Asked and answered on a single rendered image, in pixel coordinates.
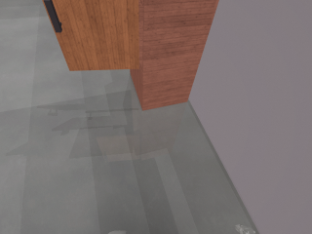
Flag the robot right hand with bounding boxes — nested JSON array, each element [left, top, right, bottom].
[[235, 224, 255, 234]]

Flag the handle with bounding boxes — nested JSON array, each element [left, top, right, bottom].
[[43, 0, 62, 33]]

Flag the cupboard door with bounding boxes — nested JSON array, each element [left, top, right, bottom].
[[42, 0, 139, 71]]

